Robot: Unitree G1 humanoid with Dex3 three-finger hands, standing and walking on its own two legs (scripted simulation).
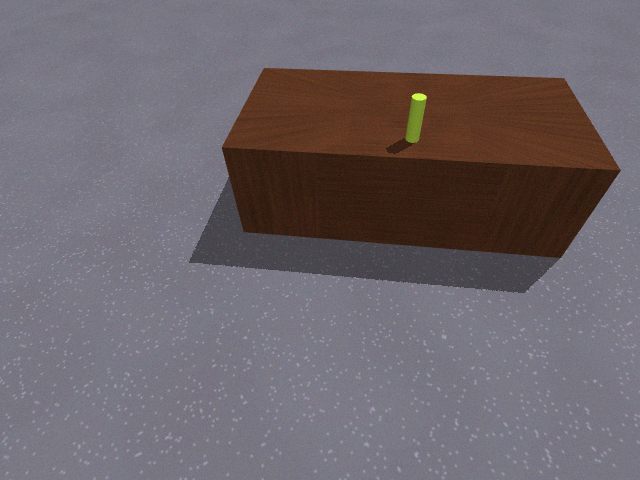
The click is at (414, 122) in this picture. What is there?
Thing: slim round
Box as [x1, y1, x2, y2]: [405, 93, 426, 142]
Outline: 420,93 413,94 411,99 405,138 407,141 410,142 417,141 419,136 426,98 425,95
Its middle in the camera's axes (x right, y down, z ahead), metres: +0.32 -0.44 +1.35
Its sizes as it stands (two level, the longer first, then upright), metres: 0.049 0.049 0.163
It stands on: a support 0.45 m high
